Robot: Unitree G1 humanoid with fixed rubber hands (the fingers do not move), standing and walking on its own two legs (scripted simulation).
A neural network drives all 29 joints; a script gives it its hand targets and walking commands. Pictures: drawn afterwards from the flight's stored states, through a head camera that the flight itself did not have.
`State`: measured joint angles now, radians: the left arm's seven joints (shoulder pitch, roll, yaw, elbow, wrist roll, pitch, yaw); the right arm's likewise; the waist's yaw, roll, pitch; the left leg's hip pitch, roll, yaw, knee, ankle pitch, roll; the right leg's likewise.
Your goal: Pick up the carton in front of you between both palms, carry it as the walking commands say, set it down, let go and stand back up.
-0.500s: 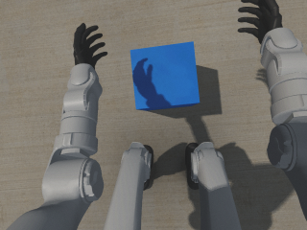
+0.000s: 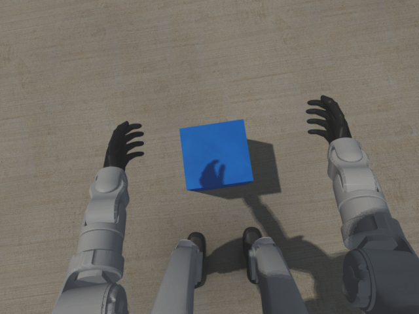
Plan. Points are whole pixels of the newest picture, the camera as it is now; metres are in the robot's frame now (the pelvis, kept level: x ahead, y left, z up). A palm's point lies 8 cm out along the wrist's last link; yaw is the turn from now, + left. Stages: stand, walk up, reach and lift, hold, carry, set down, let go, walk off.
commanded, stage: let go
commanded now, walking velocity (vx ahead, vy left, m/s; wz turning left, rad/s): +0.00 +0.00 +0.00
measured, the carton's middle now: (216, 159) +0.45 +0.03 -0.56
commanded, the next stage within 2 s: stand in 1.06 s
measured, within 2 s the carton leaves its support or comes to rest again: neither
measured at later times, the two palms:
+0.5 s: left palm (44, 253) +0.24 +0.25 +0.01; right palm (386, 223) +0.28 -0.21 +0.00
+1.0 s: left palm (36, 271) +0.22 +0.25 +0.03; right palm (412, 279) +0.21 -0.22 +0.02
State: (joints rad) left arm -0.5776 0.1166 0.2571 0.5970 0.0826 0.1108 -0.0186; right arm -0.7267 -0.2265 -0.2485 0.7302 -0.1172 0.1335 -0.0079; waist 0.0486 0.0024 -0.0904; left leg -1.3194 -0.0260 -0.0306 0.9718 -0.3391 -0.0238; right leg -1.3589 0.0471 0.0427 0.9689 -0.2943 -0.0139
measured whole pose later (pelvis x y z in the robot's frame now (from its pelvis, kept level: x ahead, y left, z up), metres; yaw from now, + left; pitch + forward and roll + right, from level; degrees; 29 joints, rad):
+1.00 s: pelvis +0.06 +0.02 +0.09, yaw +0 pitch -6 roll +0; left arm 0.20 0.21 0.04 0.38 0.03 0.20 -0.05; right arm 0.23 -0.21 -0.05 0.43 -0.01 0.12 0.06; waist 0.00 0.01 0.12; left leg -0.07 -0.02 -0.05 0.48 -0.30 0.01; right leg -0.10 0.03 0.04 0.46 -0.26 0.00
